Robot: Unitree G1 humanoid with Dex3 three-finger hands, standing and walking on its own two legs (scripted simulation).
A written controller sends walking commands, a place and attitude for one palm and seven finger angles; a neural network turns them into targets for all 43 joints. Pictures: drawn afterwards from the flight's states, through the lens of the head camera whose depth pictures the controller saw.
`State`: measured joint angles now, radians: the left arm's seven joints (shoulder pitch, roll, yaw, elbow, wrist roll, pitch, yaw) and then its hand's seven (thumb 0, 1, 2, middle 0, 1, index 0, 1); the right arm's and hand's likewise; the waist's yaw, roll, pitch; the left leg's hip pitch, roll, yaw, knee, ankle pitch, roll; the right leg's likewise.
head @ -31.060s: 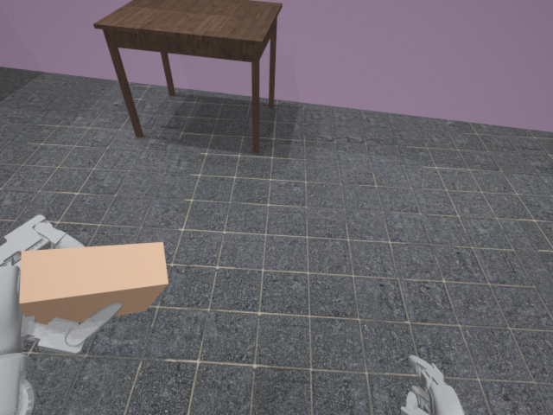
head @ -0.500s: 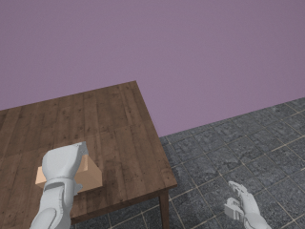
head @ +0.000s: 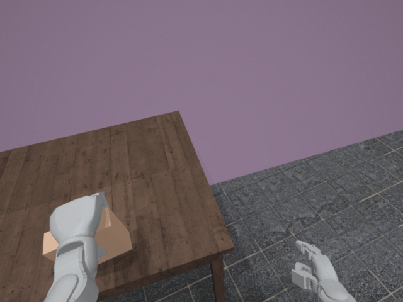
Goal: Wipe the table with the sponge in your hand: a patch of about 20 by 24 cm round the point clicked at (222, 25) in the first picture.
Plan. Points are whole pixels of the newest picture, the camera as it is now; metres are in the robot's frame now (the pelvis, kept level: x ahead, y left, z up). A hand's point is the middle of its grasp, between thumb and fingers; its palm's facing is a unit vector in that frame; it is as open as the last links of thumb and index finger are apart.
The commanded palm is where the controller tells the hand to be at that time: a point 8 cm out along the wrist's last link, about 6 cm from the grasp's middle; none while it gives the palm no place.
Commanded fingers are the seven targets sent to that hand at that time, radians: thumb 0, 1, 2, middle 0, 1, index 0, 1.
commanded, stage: move the sponge above the wiping area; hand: left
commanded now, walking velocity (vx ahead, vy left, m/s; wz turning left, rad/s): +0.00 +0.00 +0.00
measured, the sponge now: (95, 245) +0.22 +0.28 -0.02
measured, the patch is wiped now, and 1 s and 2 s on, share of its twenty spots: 0.00 0.00 0.00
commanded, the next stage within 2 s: lower the sponge onto the table in 1.96 s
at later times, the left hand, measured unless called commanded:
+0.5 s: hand (90, 246) +0.21 +0.27 +0.02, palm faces -0.09 -0.14 -0.99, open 9.0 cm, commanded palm +0.18 +0.25 +0.09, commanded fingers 0.00 0.10 1.30 -1.20 -1.60 -1.20 -1.60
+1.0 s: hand (105, 248) +0.21 +0.24 +0.01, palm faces -0.12 -0.17 -0.98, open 9.0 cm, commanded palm +0.19 +0.25 +0.09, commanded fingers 0.00 0.10 1.30 -1.20 -1.60 -1.20 -1.60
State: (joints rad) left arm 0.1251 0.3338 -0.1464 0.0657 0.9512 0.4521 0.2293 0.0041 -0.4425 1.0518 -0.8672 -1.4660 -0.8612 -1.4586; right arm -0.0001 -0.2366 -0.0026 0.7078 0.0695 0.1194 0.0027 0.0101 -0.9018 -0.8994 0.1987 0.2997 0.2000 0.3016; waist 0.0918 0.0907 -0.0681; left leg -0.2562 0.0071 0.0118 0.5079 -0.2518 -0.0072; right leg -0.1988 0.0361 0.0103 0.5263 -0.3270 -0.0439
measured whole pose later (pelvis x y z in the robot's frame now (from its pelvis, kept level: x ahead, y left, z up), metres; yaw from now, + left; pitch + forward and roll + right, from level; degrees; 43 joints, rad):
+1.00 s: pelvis -0.01 +0.00 +0.00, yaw +1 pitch +0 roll +0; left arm 0.17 0.34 -0.21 0.04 0.96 0.35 0.11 0.00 -0.45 1.05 -0.86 -1.47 -0.86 -1.46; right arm 0.02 -0.25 -0.01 0.67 0.05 0.09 -0.02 0.01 -0.90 -0.90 0.20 0.30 0.20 0.30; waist 0.09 0.08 -0.04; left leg -0.26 0.01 0.00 0.51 -0.24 0.00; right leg -0.20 0.04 0.00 0.52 -0.31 -0.04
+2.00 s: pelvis -0.01 +0.00 +0.00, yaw +0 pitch -1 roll +0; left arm 0.07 0.35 -0.17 0.07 0.98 0.36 0.24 0.00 -0.45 1.05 -0.87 -1.46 -0.86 -1.46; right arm -0.01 -0.23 0.00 0.71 0.06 0.09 -0.02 0.01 -0.90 -0.90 0.20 0.30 0.20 0.30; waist 0.10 0.09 -0.05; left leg -0.25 0.01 0.01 0.51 -0.24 -0.01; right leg -0.19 0.04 0.01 0.51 -0.31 -0.04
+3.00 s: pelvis -0.01 +0.01 +0.00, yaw +1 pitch +1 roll +0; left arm 0.16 0.33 -0.17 0.15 0.99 0.34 0.20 0.00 -0.45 1.06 -0.86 -1.47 -0.86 -1.46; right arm 0.04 -0.24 -0.03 0.68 0.05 0.10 -0.01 0.01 -0.90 -0.90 0.20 0.30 0.20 0.30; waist 0.09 0.07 -0.06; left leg -0.31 0.00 0.00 0.55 -0.26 0.00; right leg -0.24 0.04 0.00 0.55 -0.32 -0.04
